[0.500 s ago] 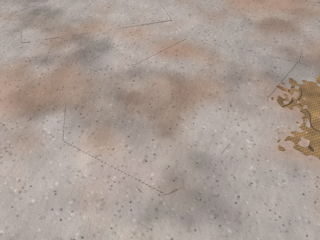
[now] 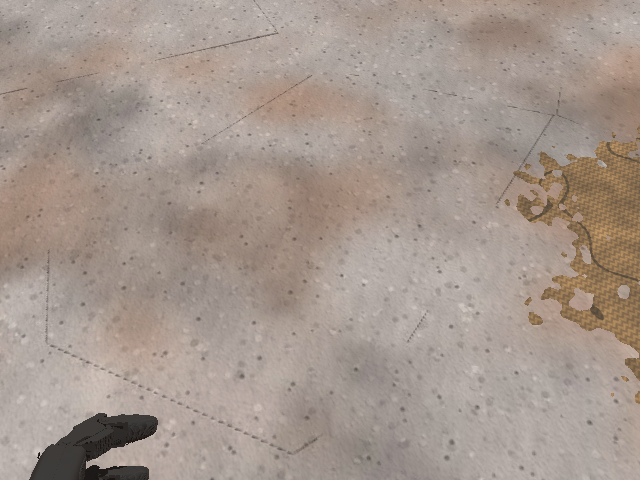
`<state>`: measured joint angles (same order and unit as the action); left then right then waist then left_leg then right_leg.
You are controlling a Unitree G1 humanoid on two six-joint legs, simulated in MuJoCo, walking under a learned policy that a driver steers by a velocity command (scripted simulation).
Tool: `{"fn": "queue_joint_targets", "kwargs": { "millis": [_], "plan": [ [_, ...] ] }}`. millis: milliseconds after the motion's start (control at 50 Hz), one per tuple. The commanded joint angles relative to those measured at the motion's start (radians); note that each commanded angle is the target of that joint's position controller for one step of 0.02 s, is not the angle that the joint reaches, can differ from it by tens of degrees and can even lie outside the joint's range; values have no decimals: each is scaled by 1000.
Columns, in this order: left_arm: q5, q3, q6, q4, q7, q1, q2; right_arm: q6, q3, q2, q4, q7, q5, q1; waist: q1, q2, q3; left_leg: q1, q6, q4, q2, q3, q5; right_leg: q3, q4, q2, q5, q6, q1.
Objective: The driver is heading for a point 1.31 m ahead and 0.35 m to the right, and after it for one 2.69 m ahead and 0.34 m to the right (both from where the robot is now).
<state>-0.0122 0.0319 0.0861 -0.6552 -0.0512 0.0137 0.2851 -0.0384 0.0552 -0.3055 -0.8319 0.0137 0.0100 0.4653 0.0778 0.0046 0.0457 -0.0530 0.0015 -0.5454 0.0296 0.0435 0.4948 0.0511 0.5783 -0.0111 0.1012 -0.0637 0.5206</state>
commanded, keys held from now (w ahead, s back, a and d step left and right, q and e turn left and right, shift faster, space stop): w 0.78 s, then w+e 0.22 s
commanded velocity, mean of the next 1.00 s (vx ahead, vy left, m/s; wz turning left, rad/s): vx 0.49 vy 0.00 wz -0.04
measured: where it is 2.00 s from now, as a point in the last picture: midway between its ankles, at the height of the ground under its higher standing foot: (359, 220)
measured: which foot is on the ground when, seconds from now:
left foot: up 0.00-0.48, down 0.50-1.00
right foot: down 0.00-0.52, up 0.54-1.00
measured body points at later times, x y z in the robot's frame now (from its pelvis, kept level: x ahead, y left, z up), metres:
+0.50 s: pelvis +0.29 +0.02 +0.01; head +0.32 +0.04 +0.46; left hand +0.28 +0.32 -0.12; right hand +0.51 -0.20 -0.06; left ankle +0.42 +0.13 -0.72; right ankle +0.12 -0.10 -0.71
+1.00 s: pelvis +0.56 +0.02 +0.02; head +0.59 +0.01 +0.46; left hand +0.79 +0.23 -0.07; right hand +0.56 -0.28 -0.11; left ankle +0.42 +0.14 -0.71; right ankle +0.71 -0.11 -0.70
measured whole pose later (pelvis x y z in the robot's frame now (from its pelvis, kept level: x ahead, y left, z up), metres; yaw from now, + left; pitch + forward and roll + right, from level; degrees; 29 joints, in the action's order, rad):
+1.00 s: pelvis +0.56 +0.02 +0.02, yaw -5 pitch +2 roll +2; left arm -0.02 0.02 0.06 -0.72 -0.05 0.08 0.27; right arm -0.07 0.06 -0.30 -0.87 0.00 0.01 0.34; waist 0.07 -0.04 0.02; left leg -0.10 0.00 -0.22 -0.03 -0.11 0.35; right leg 0.00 0.56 0.05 0.02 -0.05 0.57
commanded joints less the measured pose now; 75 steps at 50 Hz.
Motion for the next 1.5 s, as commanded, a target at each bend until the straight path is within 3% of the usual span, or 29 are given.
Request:
{"fn": "queue_joint_targets", "kwargs": {
  "millis": [20,40,80,100,180,300,400,460,500,520,540,560,580,620,700,840,940,1000,1040,1060,1080,1100,1120,1140,1160,1240,1360,1440,1500],
  "plan": [
    [4,70,-5,-48,15,431,207,-48,-2,-80,84,-7,13,46,-202,-244,-444,695,-14,-763,-76,130,55,-836,-295,383,434,-248,-926],
    [2,56,-6,-45,20,344,175,-58,20,-144,118,-15,44,-67,-188,-184,-246,790,-24,-801,-18,98,-1,-687,-314,364,428,-204,-784],
    [14,46,-5,-37,22,240,139,-66,13,-123,138,-10,20,-164,-129,-42,-84,744,-32,-698,68,45,-143,-470,-346,288,209,-177,-507],
    [28,40,2,-33,21,212,119,-58,17,-113,130,-10,11,-143,-92,-70,-75,677,-34,-659,100,56,-190,-405,-371,256,134,-171,-424],
    [11,43,26,-60,21,202,119,-24,6,-60,119,-4,-2,-139,-53,-75,-29,651,2,-541,123,33,-256,-273,-463,229,20,-201,-302],
    [0,52,13,-100,39,282,162,-49,-13,-25,178,-21,-5,-367,-127,-41,27,656,24,-141,88,-17,-583,-125,-481,177,-74,-153,-334],
    [-12,59,-15,-149,45,372,188,-61,-11,-44,224,-50,8,-486,-161,-47,42,668,-7,9,55,-14,-561,-143,-420,247,-100,-135,-501],
    [-13,66,-34,-160,52,362,206,-62,4,-81,218,-57,5,-429,-109,-75,-5,570,-50,48,18,-37,-434,-144,-305,267,-311,-104,-589],
    [0,49,-43,-150,57,349,169,-60,46,-160,146,-43,0,-165,24,-53,-192,172,-111,57,8,-52,-442,-70,41,179,-457,-48,-482],
    [15,14,-30,-110,53,434,73,-56,70,-268,132,-35,-25,-35,19,129,-372,-234,-243,32,268,324,-385,-20,430,64,-125,15,-131],
    [4,2,-10,-121,50,457,43,-52,64,-236,116,-39,-6,1,17,281,-456,-359,-335,199,369,687,-207,-109,650,-55,456,44,107],
    [-21,29,7,-106,43,376,152,-53,39,-164,123,-41,0,-46,34,178,-326,-277,-284,235,339,606,-135,-179,729,8,443,29,215],
    [-34,32,17,-82,39,294,161,-51,30,-138,131,-39,-3,-110,15,125,-211,-148,-250,246,301,458,-196,-148,709,58,359,18,234],
    [-7,36,10,-78,43,254,144,-56,15,-90,136,-42,-14,-208,-46,67,-95,73,-223,302,223,285,-386,-127,585,131,224,31,163],
    [2,27,-26,-90,45,283,88,-76,21,-101,111,-41,-10,-226,-96,76,-64,207,-247,392,187,156,-528,-109,487,150,131,74,86],
    [-2,9,-14,-36,28,60,50,-63,30,-147,50,-18,-8,-159,-21,57,6,165,-203,439,159,-6,-505,-65,82,117,-194,84,96],
    [-10,13,-13,16,2,-29,67,-44,40,-157,-2,-11,0,-114,-2,45,39,-7,-174,388,235,-51,-539,-84,-6,93,-124,24,151],
    [-2,30,-14,20,-9,35,97,-24,50,-182,1,0,2,-147,-53,69,-18,-67,-136,237,240,-97,-890,-19,-15,35,6,-25,36],
    [-4,81,-22,-46,3,297,180,-6,42,-165,22,16,-8,-157,-179,31,-180,61,-76,-141,162,-178,-1037,-4,-42,-29,-19,-79,-349],
    [-2,114,-29,-53,18,416,296,-21,13,-91,68,15,-29,-82,-175,-163,-309,436,-13,-524,55,-195,-650,-406,-47,203,19,-218,-733],
    [-19,102,-26,-44,14,409,276,-55,-10,-42,74,-1,-32,-72,-147,-265,-410,716,23,-766,-113,-34,58,-866,-243,343,190,-345,-913],
    [-12,81,-22,-39,15,392,209,-86,10,-128,87,-21,5,-148,-182,-185,-336,825,-2,-825,-41,77,30,-800,-286,329,266,-297,-869],
    [-5,74,-19,-31,18,349,179,-103,9,-137,112,-27,25,-225,-174,-116,-222,842,-22,-788,2,59,-50,-664,-290,291,220,-260,-743],
    [0,68,-17,-22,19,294,161,-109,9,-127,120,-22,9,-258,-138,-26,-135,814,-23,-695,40,48,-116,-560,-302,252,113,-235,-594],
    [6,58,-15,-8,21,249,131,-104,17,-136,119,-14,-13,-264,-106,-18,-103,748,-17,-611,70,49,-162,-488,-320,219,10,-218,-492],
    [4,65,-14,6,40,240,149,-68,14,-93,133,-9,-30,-252,-65,-54,-74,667,41,-458,68,26,-245,-385,-374,168,-173,-235,-330],
    [-10,76,-29,-28,68,331,177,-75,-4,-44,197,-19,-18,-471,-143,-75,-35,574,71,-50,-10,9,-592,-314,-356,92,-80,-153,-262],
    [-17,76,-44,-51,74,380,167,-88,8,-78,222,-34,-5,-526,-152,-88,-34,550,48,60,-31,49,-556,-419,-271,132,-32,-136,-372],
    [-12,80,-56,-47,77,355,164,-101,27,-113,206,-35,-3,-446,-99,-129,-53,441,1,105,-35,40,-443,-482,-171,147,-97,-112,-420]
  ]
}}
Velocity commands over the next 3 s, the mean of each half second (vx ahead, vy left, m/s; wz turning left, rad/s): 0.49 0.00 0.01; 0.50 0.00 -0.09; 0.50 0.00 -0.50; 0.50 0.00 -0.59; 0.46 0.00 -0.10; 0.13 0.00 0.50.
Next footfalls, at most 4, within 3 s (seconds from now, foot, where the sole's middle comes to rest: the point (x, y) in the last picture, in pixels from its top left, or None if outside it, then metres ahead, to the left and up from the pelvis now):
0.50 left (247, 475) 0.46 0.14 -0.75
1.04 right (355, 335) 0.75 -0.11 -0.75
1.54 left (294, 227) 1.07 0.02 -0.75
2.04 right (431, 192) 1.16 -0.36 -0.75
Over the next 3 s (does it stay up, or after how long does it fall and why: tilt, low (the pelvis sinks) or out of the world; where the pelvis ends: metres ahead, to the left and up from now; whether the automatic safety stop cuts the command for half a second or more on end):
stays up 1.40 -0.45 0.01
